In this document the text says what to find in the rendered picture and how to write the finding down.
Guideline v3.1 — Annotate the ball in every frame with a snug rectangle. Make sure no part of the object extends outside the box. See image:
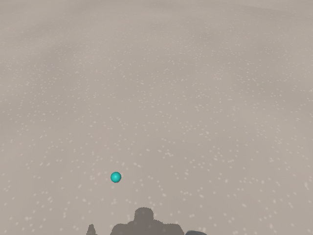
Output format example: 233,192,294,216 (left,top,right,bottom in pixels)
111,172,121,183

